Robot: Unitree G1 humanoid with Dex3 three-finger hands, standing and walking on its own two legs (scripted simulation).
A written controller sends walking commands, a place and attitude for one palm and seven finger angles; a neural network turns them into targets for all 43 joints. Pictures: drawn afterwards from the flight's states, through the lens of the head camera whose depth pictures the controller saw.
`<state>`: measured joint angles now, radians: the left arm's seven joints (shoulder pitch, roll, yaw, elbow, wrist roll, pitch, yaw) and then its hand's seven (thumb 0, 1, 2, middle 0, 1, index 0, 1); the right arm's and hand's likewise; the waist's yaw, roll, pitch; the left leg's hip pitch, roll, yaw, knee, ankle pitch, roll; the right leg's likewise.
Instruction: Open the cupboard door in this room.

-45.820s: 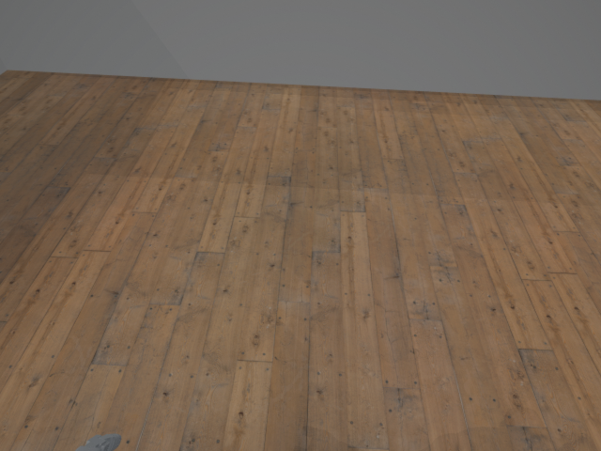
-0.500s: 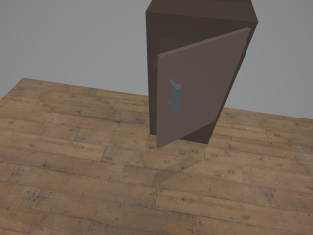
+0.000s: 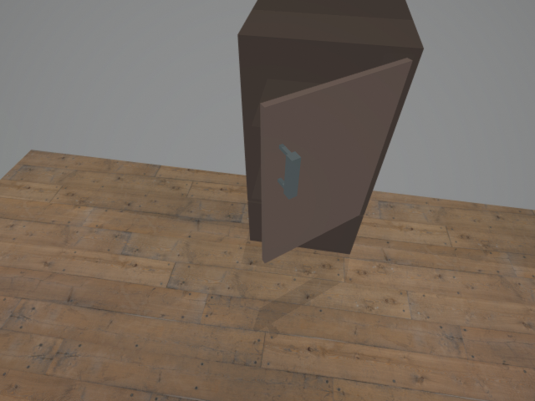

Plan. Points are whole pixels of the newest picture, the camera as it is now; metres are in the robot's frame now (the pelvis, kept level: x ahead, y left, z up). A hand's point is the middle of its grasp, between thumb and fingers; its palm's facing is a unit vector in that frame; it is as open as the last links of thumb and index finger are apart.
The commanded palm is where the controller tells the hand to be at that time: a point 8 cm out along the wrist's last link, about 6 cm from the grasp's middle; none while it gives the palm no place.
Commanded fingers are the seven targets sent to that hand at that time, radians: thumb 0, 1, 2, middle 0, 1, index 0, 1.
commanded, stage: let the arm hang, fingers relaxed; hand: left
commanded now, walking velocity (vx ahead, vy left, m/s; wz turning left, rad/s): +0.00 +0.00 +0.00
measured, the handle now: (286, 171) +0.61 -0.01 -0.05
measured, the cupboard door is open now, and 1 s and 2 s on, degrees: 40 40 40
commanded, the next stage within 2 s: look to check the result in 0.02 s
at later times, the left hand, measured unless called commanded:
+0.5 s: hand out of the picture -0.01 +0.15 -0.18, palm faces +0.06 -0.98 -0.18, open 7.4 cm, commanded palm none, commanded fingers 0.00 0.90 0.90 -0.20 -0.30 -0.20 -0.30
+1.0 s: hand out of the picture +0.03 +0.16 -0.18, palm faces -0.01 -0.98 -0.20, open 7.4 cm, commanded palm none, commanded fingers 0.00 0.90 0.90 -0.20 -0.30 -0.20 -0.30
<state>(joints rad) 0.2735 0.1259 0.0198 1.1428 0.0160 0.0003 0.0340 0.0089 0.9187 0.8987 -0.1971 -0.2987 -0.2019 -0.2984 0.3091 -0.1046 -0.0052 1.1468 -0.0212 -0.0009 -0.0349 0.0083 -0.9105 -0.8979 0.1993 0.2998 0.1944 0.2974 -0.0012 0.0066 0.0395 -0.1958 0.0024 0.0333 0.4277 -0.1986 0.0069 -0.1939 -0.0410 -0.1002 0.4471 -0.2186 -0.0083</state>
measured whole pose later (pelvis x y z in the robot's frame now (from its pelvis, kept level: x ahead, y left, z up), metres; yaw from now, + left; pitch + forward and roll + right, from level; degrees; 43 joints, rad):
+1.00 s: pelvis +0.01 -0.02 -0.01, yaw -5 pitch -1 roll +1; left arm 0.26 0.15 0.07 1.08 0.02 0.05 0.01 0.00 0.91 0.90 -0.20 -0.30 -0.20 -0.30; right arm 0.25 -0.14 -0.04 1.08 -0.02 0.02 -0.05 0.01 -0.91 -0.90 0.20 0.30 0.20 0.30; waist 0.01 0.00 0.07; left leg -0.23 0.06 0.11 0.52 -0.27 -0.02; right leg -0.27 0.02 -0.03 0.55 -0.27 -0.04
